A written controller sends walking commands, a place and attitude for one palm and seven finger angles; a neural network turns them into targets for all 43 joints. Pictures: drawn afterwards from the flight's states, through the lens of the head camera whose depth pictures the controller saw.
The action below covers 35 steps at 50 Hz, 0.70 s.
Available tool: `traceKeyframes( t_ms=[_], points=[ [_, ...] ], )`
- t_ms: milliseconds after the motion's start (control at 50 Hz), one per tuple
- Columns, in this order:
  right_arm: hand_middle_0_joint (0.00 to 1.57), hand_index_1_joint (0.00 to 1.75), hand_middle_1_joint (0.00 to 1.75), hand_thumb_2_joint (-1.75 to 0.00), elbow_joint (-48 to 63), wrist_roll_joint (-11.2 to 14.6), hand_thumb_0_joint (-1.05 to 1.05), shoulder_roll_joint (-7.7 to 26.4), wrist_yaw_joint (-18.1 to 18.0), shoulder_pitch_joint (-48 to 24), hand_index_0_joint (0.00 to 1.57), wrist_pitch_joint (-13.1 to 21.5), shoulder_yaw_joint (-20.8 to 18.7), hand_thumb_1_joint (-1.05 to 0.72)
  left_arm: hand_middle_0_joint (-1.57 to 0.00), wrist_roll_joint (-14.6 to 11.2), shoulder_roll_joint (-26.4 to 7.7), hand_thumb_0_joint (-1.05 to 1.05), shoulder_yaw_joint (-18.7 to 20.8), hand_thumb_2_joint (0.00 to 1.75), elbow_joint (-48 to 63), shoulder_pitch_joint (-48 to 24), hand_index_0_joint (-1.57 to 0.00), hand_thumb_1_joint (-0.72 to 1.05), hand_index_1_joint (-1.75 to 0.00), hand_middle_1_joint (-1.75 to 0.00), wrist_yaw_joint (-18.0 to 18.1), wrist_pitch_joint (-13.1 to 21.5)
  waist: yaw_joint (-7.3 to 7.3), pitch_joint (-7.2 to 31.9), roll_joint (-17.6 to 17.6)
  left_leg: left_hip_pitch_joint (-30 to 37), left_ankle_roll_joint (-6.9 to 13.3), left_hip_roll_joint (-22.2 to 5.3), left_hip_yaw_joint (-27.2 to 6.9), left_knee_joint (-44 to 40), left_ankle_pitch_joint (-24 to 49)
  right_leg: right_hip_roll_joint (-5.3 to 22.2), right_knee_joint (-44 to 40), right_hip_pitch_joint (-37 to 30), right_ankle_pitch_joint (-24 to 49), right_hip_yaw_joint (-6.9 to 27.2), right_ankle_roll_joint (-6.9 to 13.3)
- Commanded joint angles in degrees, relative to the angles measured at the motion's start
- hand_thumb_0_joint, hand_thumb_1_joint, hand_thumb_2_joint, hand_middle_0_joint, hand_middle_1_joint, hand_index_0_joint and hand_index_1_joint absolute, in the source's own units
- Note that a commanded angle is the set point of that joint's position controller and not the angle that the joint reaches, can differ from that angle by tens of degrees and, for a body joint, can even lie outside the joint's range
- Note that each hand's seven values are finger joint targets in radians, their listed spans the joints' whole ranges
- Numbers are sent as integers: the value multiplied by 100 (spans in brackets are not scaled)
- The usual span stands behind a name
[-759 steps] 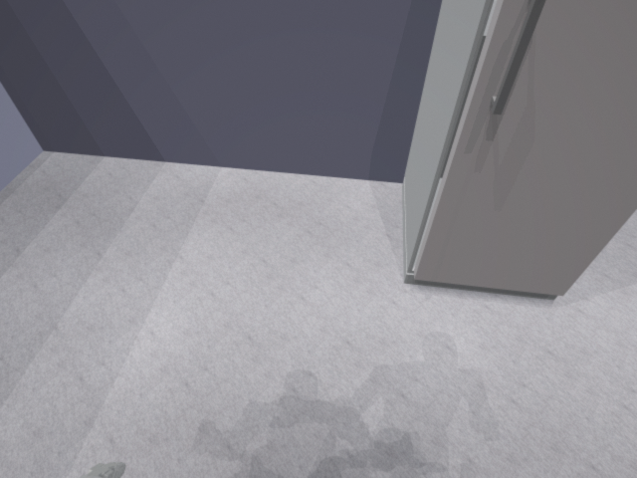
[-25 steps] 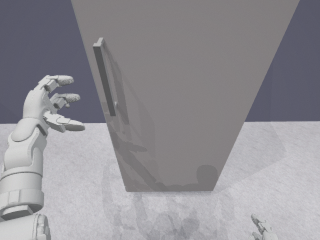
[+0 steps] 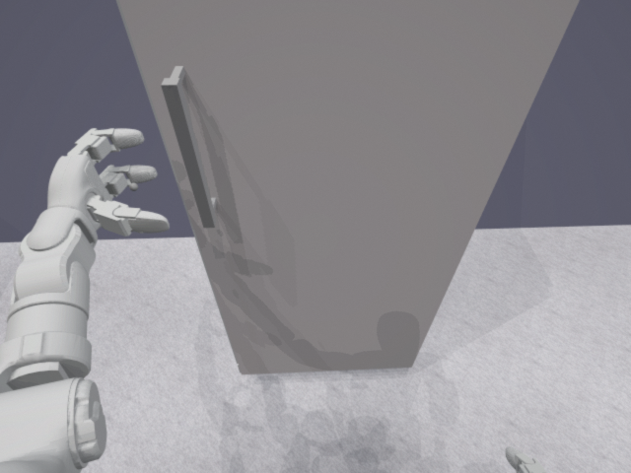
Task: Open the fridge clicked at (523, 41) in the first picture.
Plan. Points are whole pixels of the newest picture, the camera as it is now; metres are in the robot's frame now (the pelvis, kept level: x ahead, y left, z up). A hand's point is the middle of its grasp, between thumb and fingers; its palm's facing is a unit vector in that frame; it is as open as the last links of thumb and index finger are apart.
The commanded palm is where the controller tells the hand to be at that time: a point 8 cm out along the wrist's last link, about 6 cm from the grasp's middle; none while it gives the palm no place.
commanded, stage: move the hooked fingers beside the handle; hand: left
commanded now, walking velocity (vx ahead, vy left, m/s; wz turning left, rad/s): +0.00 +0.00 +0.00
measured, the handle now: (195, 156) +0.50 +0.19 +0.15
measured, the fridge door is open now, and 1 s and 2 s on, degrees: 0 0 0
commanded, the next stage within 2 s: feel for the door with the fingertips in 1.02 s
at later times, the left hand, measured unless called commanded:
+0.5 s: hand (147, 176) +0.44 +0.23 +0.16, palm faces +0.14 -0.99 +0.01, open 14.0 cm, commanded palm +0.41 +0.29 +0.16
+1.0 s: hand (151, 172) +0.45 +0.23 +0.16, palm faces +0.12 -0.99 +0.01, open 14.0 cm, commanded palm +0.42 +0.29 +0.16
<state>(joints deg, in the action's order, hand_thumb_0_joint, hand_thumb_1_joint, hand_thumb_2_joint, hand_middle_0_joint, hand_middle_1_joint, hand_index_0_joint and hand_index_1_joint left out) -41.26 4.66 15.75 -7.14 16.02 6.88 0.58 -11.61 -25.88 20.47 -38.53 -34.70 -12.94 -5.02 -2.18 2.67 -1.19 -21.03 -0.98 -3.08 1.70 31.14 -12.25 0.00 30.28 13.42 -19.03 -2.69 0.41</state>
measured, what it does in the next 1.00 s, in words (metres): stands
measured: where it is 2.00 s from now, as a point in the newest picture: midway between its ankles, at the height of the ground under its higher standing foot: outside the picture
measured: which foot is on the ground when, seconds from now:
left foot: down 0.00-1.00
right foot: down 0.00-1.00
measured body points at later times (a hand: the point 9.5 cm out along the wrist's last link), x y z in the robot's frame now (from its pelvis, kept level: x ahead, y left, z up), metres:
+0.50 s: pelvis +0.00 +0.00 +0.00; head +0.01 +0.00 +0.45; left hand +0.43 +0.29 +0.17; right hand +0.06 -0.27 -0.11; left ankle +0.04 +0.13 -0.73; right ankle -0.04 -0.11 -0.73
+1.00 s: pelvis +0.01 +0.01 +0.00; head +0.03 +0.01 +0.45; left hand +0.44 +0.29 +0.16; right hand +0.07 -0.27 -0.11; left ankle +0.04 +0.13 -0.73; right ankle -0.04 -0.11 -0.73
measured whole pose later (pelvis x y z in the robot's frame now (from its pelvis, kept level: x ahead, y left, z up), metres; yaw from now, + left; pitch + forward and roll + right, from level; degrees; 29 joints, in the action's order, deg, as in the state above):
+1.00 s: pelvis +0.01 +0.01 +0.00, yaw -1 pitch +5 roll -1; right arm -40.7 4.1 15.3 -5.4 19.0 4.6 0.3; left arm -9.1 -26.9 21.2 -49.2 -41.8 -11.2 1.2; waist -4.1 3.3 -1.0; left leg -25.0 -0.5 -3.3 2.5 33.7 -13.8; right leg -0.1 31.9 17.3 -19.7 -1.7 -0.1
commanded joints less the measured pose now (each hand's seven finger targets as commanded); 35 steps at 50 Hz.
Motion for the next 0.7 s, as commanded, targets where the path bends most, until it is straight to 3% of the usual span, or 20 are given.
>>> traceKeyframes(
  t_ms=[0,80,160,180,240,260,300,320,380,400,440,560,640,680],
  points=[
    [20,30,30,-90,711,-40,0,872,-31,-74,20,205,-295,-90,-30,35,-1759,0,392,30,1018,-2756,-30,-50,-120,-120,105,517,-29,1576,-106,1331,250,243,-73,-99,1020,-128,-446,356,1750,153,-28],
    [20,30,30,-90,733,-43,0,827,14,-14,20,177,-314,-90,-30,67,-1491,0,177,30,961,-2974,-30,-50,-120,-120,131,681,-73,1682,-253,1473,231,216,-96,-72,1171,-160,-399,434,1855,134,-10],
    [20,30,30,-90,668,-46,0,867,35,95,20,111,-317,-90,-30,107,-1608,0,274,30,513,-3082,-30,-50,-120,-120,182,687,-94,1526,-78,1266,234,211,-103,-80,1055,-157,-394,493,1781,128,-13],
    [20,30,30,-90,668,-41,0,844,38,101,20,98,-309,-90,-30,111,-1428,0,129,30,378,-3115,-30,-50,-120,-120,186,672,-141,1420,-22,1236,242,213,-89,-75,993,-159,-412,577,1731,128,-27],
    [20,30,30,-90,695,-76,0,872,68,168,20,77,-341,-90,-30,198,-1728,0,372,30,468,-3115,-30,-50,-120,-120,257,787,-28,1736,-193,1303,236,207,-102,-62,1142,-160,-348,421,1815,139,5],
    [20,30,30,-90,733,-71,0,832,83,149,20,75,-338,-90,-30,189,-1465,0,180,30,575,-3043,-30,-50,-120,-120,246,808,-54,1765,-285,1383,240,217,-75,-40,1251,-170,-342,418,1932,142,1],
    [20,30,30,-90,714,-83,0,866,83,204,20,61,-352,-90,-30,170,-1577,0,290,30,588,-2947,-30,-50,-120,-120,253,869,-60,1792,-24,1335,262,204,-73,-21,1260,-188,-334,335,1978,129,-16],
    [20,30,30,-90,715,-72,0,895,77,195,20,46,-368,-90,-30,141,-1838,0,543,30,527,-2832,-30,-50,-120,-120,249,853,-1,1798,10,1239,261,202,-70,-40,1207,-175,-340,297,1995,153,-21],
    [20,30,30,-90,729,-39,0,846,71,155,20,34,-346,-90,-30,140,-1526,0,235,30,508,-3016,-30,-50,-120,-120,191,830,-101,1505,-117,1216,259,208,-40,-59,1037,-191,-385,506,1816,151,-28],
    [20,30,30,-90,702,-56,0,886,56,214,20,31,-357,-90,-30,154,-1751,0,414,30,501,-3012,-30,-50,-120,-120,210,852,-97,1559,45,1191,277,205,-36,-36,1006,-189,-389,447,1779,148,-38],
    [20,30,30,-90,678,-47,0,893,42,212,20,16,-350,-90,-30,166,-1893,0,456,30,455,-3228,-30,-50,-120,-120,190,857,-141,1544,-84,1131,272,204,-43,-48,935,-174,-397,507,1740,185,-39],
    [20,30,30,-90,621,-55,0,866,32,272,20,53,-363,-90,-30,159,-1600,0,116,30,483,-3617,-30,-50,-120,-120,110,1025,-237,1733,-510,1415,238,193,-112,22,949,-204,-380,730,1552,164,-1],
    [20,30,30,-90,581,-44,0,895,43,323,20,63,-355,-90,-30,95,-1484,0,77,30,94,-3520,-30,-50,-120,-120,94,929,-254,1595,-136,1266,252,185,-153,0,809,-205,-399,801,1417,118,-15],
    [20,30,30,-90,583,-49,0,927,49,346,20,44,-345,-90,-30,126,-1676,0,245,30,-185,-3408,-30,-50,-120,-120,105,854,-206,1511,-59,1092,254,198,-130,10,782,-181,-387,785,1445,139,-21]
  ],
)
